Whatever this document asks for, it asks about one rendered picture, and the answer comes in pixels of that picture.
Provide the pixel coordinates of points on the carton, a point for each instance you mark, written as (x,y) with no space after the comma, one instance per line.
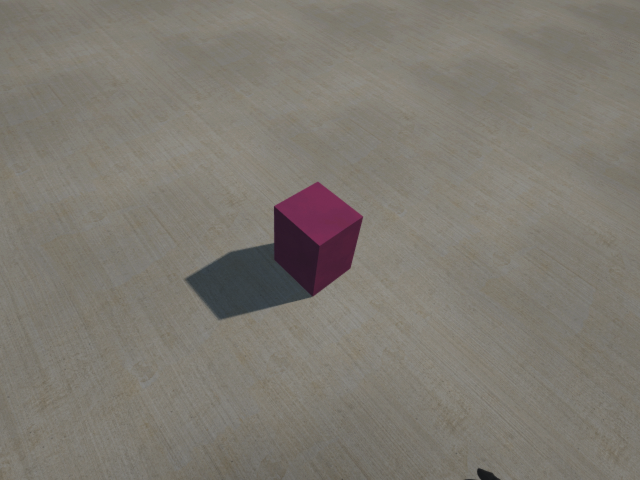
(315,236)

